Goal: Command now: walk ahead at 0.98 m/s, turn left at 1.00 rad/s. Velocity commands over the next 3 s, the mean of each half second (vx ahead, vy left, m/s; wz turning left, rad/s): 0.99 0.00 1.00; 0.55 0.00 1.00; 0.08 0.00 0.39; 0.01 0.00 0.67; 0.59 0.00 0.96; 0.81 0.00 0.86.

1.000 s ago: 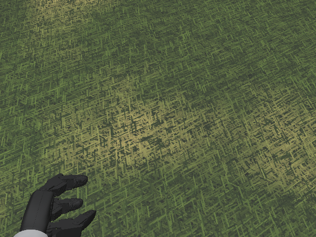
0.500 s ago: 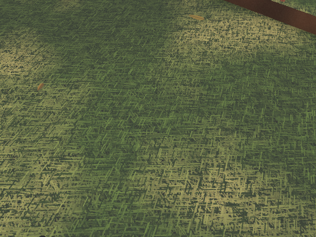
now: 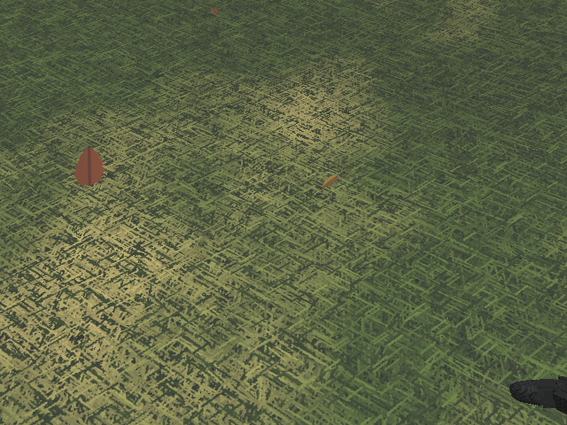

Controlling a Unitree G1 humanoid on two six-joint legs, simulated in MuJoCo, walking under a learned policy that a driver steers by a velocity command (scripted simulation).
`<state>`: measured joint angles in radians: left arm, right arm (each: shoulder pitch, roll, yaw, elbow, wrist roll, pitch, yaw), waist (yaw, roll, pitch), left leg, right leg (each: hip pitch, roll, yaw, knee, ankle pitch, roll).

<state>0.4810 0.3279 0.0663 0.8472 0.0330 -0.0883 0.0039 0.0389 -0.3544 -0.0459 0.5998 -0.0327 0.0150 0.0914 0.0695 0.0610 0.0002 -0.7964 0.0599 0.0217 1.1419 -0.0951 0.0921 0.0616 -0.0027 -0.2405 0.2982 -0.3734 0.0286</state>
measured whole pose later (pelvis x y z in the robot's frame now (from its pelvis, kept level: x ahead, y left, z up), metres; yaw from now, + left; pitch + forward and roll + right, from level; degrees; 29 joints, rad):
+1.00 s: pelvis +0.79 +0.22 -0.02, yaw +57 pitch -1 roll -3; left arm 0.20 0.33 0.08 0.75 -0.03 -0.04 0.03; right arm 0.07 -0.37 -0.09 0.58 0.03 0.01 0.04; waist 0.05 0.00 0.14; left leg -0.51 -0.05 0.05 0.62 -0.09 0.13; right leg -0.09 -0.05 -0.21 0.88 -0.53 0.03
